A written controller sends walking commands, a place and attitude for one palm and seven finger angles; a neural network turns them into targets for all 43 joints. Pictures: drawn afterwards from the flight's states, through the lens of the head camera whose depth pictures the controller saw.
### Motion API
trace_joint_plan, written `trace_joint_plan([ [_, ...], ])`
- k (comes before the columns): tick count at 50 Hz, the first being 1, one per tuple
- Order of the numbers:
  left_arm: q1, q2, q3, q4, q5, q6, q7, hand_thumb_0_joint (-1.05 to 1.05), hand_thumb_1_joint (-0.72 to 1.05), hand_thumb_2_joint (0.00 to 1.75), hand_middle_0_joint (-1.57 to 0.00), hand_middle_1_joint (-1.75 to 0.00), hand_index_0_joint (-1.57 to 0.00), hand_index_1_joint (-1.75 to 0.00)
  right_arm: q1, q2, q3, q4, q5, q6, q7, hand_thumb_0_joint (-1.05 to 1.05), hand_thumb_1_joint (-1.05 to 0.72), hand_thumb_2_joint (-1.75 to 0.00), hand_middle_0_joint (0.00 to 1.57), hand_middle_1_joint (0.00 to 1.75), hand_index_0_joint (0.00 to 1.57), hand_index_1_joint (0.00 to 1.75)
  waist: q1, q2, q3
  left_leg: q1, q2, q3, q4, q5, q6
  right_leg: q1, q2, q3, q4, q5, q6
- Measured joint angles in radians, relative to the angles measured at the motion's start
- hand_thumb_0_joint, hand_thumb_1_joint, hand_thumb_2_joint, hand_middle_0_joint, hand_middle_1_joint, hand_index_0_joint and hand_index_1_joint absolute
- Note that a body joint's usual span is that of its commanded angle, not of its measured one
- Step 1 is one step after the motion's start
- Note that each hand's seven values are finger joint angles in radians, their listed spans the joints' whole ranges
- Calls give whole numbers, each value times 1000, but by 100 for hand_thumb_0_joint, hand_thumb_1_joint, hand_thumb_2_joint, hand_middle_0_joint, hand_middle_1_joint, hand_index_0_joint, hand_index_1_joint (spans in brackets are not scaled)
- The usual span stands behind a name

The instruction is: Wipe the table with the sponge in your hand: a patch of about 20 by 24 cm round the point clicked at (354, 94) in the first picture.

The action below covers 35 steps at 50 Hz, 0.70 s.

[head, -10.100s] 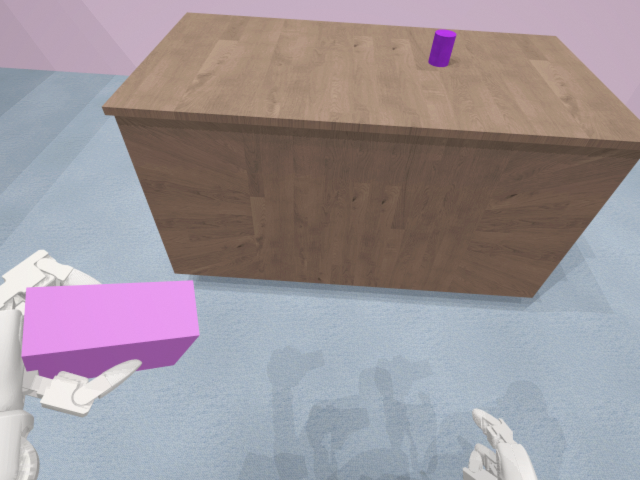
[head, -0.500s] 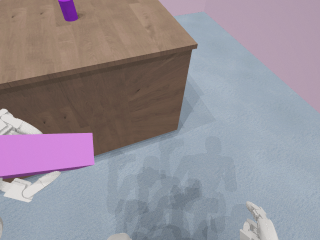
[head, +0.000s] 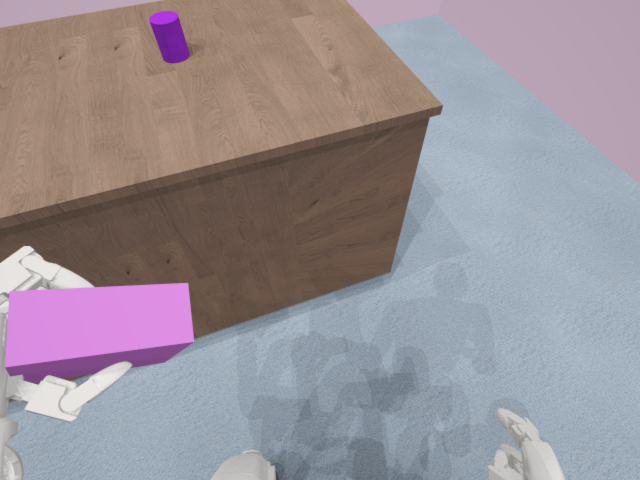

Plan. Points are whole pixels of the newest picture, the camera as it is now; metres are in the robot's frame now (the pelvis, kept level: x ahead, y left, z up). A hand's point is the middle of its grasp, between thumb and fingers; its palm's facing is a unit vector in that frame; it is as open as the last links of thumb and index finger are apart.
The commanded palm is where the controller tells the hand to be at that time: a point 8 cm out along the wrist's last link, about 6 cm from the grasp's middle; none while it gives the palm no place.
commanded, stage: shuffle to correct the standing spot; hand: left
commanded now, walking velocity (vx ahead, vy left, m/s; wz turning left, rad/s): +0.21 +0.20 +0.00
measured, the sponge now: (129, 331) +0.23 +0.20 +0.13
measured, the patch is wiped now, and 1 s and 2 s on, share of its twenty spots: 0.00 0.00 0.00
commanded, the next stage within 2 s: none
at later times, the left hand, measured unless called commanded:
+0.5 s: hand (14, 284) +0.26 +0.30 +0.16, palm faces +0.40 -0.78 -0.48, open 9.9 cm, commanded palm +0.21 +0.34 +0.18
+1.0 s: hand out of the picture +0.31 +0.39 +0.17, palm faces +0.39 -0.82 -0.42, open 9.9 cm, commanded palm +0.25 +0.43 +0.18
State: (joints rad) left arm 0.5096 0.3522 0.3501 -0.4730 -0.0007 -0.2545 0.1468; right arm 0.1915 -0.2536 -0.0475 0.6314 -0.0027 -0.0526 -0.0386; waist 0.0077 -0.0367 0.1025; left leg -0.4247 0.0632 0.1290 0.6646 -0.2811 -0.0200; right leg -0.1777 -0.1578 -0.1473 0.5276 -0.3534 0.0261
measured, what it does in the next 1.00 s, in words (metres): steps to the left: left foot, then right foot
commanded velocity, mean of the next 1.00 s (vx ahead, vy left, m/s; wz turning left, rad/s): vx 0.23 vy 0.19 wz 0.00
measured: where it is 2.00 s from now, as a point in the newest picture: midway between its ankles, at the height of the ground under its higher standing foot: (237, 479)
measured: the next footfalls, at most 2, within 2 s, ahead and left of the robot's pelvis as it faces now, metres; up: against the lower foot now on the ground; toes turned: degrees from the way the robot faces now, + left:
left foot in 0.06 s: +0.11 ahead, +0.16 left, +0.00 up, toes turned +9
right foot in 0.38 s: +0.09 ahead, -0.02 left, +0.00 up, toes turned -12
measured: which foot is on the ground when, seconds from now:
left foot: up 0.00-0.04, down 0.06-0.40, up 0.42-0.78, down 0.80-1.00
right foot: down 0.00-0.06, up 0.08-0.36, down 0.38-0.80, up 0.82-1.00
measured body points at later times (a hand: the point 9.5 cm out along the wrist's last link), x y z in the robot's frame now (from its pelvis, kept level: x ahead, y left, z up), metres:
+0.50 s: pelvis +0.05 +0.06 -0.01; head +0.06 +0.02 +0.44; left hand +0.23 +0.34 +0.18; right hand +0.19 -0.16 -0.14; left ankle +0.04 +0.18 -0.67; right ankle +0.05 -0.01 -0.74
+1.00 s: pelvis +0.08 +0.15 -0.01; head +0.11 +0.16 +0.44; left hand +0.28 +0.43 +0.19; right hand +0.24 -0.06 -0.10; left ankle +0.12 +0.26 -0.74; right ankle +0.07 +0.06 -0.69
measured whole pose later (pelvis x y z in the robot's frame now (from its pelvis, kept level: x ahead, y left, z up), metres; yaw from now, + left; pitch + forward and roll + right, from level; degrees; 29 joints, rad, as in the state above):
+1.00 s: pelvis +0.08 +0.15 -0.01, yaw -2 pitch +0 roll +1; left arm 0.45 0.37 0.37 -0.49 -0.01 -0.24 0.15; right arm 0.20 -0.12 0.00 0.63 0.01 -0.11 -0.04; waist 0.01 -0.03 0.05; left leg -0.29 0.05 0.16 0.53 -0.23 0.03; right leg -0.43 -0.09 -0.15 0.99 -0.48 0.03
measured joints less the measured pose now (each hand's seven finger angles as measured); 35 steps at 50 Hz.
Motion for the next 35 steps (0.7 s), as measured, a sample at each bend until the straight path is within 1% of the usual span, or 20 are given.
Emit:
trace_joint_plan([
  [2, 6, 2, -8, -57, 1, 1, 5, 0, -47, 100, -77, -134, -76, -134, -1, -10, -9, -18, 1, -6, -7, 2, -90, -90, 20, 30, 20, 30, -2, -5, -4, 71, -11, 25, -125, 64, 5, -11, -9, 9, 58, -37, 22],
  [3, 8, 11, -6, -86, 0, -3, 7, 0, -47, 100, -77, -134, -76, -134, -3, -14, -14, -33, 2, -11, -11, 2, -90, -90, 20, 30, 20, 30, -4, 2, -10, 97, -9, 28, -164, 137, 17, -35, -8, 14, 123, -64, 25],
  [4, -10, 30, 2, -96, -1, -8, 9, 0, -47, 100, -77, -134, -76, -134, -17, 3, -24, -34, 5, -15, -15, 1, -90, -90, 20, 30, 20, 30, -8, -18, -2, 87, -18, 36, -125, 143, 26, -70, -16, 41, 225, -121, 19],
  [6, -52, 68, 16, -82, 5, -19, 12, 0, -47, 100, -77, -134, -76, -134, -39, 44, -24, -36, 10, -22, -15, 1, -90, -90, 20, 30, 20, 30, -9, -44, 5, 81, -26, 48, -63, 66, 40, -153, 12, 92, 450, -227, -1],
  [8, -66, 90, 31, -55, 0, -18, 9, 0, -47, 100, -77, -134, -76, -134, -44, 77, -3, -37, 11, -30, -10, 1, -90, -90, 20, 30, 20, 30, -19, -43, -14, 83, -21, 47, -61, 31, 48, -224, 44, 78, 587, -240, -3],
  [10, -59, 93, 47, -49, -7, -7, 6, 0, -47, 100, -77, -134, -76, -134, -40, 102, 18, -38, 15, -40, -2, 1, -90, -90, 20, 30, 20, 30, -24, -31, -32, 92, -18, 49, -83, 36, 49, -269, 58, 44, 615, -201, 1],
  [12, -39, 82, 55, -64, -15, -2, 3, 0, -47, 100, -77, -134, -76, -134, -29, 116, 36, -38, 18, -53, 3, 1, -90, -90, 20, 30, 20, 30, -22, -12, -44, 104, -18, 54, -107, 44, 54, -282, 65, 13, 550, -159, 3],
  [14, -16, 67, 50, -84, -24, -3, -1, 0, -47, 100, -77, -134, -76, -134, -12, 121, 49, -34, 18, -63, 5, 1, -90, -90, 20, 30, 20, 30, -17, 11, -52, 114, -22, 58, -122, 45, 59, -265, 72, -9, 437, -134, 5],
  [18, 11, 54, 28, -76, -30, 4, -6, 0, -47, 100, -77, -134, -76, -134, 22, 113, 65, -12, 12, -59, -4, 1, -90, -90, 20, 30, 21, 30, -1, 52, -71, 121, -42, 61, -109, 26, 62, -171, 88, -33, 191, -91, 1],
  [19, 10, 54, 25, -60, -29, 8, -8, 0, -47, 100, -77, -134, -76, -134, 29, 108, 66, -6, 10, -52, -6, 1, -90, -90, 20, 30, 21, 30, 3, 61, -77, 115, -47, 60, -88, 12, 62, -143, 91, -36, 129, -42, -15],
  [20, 3, 46, 16, -37, -24, 12, -10, 0, -47, 100, -77, -134, -76, -134, 32, 97, 63, 2, 9, -43, -8, 1, -90, -90, 20, 30, 21, 30, 5, 85, -77, 106, -38, 52, -53, -10, 60, -131, 99, -46, 111, 22, -44],
  [21, -5, 38, 9, -12, -20, 18, -12, 0, -47, 100, -77, -134, -76, -134, 31, 87, 59, 17, 7, -29, -7, 1, -90, -90, 20, 30, 21, 30, 6, 100, -79, 86, -38, 33, 12, -69, 52, -129, 100, -52, 121, 31, -69],
  [22, -15, 30, 2, 16, -20, 23, -14, 0, -47, 100, -77, -134, -76, -134, 29, 78, 56, 34, 6, -17, -4, 1, -90, -90, 20, 30, 21, 30, 10, 102, -79, 53, -49, 6, 114, -115, 37, -126, 94, -52, 130, 20, -83],
  [24, -37, 2, -6, 69, -22, 30, -17, 0, -47, 100, -77, -134, -76, -134, 24, 61, 48, 61, 5, -3, 6, 1, -90, -90, 20, 30, 21, 30, 18, 89, -73, -15, -66, -42, 322, -119, 8, -108, 79, -42, 115, 9, -89],
  [25, -43, -13, -6, 90, -22, 31, -17, 0, -47, 100, -77, -134, -76, -134, 23, 52, 46, 67, 4, 2, 9, 1, -90, -90, 20, 30, 21, 30, 18, 81, -69, -45, -62, -58, 398, -102, -2, -96, 74, -37, 94, 15, -85],
  [27, -51, -32, -8, 110, -16, 31, -16, 0, -47, 100, -77, -134, -76, -134, 20, 35, 42, 65, 3, 8, 8, 2, -90, -90, 20, 30, 21, 30, 8, 64, -60, -89, -40, -83, 470, -68, -14, -74, 63, -34, 47, 40, -72],
  [28, -52, -34, -11, 109, -12, 27, -15, 0, -47, 100, -77, -134, -76, -134, 18, 27, 38, 61, 3, 8, 7, 2, -90, -90, 20, 30, 21, 30, 1, 55, -52, -102, -26, -91, 468, -52, -16, -64, 56, -35, 26, 51, -68],
  [30, -50, -29, -20, 86, -5, 18, -15, 0, -47, 100, -77, -134, -76, -134, 14, 14, 28, 48, 1, 5, 5, 2, -90, -90, 20, 30, 21, 30, -14, 33, -34, -107, 2, -93, 396, -27, -15, -50, 39, -38, -4, 66, -60],
  [33, -25, -5, -24, 8, -2, 4, -12, 0, -47, 100, -77, -134, -76, -134, 9, -3, 8, 16, 0, -1, 0, 2, -90, -90, 20, 30, 20, 30, -26, 3, -6, -60, 29, -67, 193, -21, -8, -41, 14, -31, -16, 72, -42],
  [35, 4, 15, -14, -52, -2, -4, -10, 0, -47, 100, -77, -134, -76, -134, 6, -12, -7, -6, -1, -4, -3, 2, -90, -90, 20, 30, 20, 30, -26, -9, 4, -15, 29, -43, 76, -22, -4, -45, 3, -19, -7, 68, -26],
])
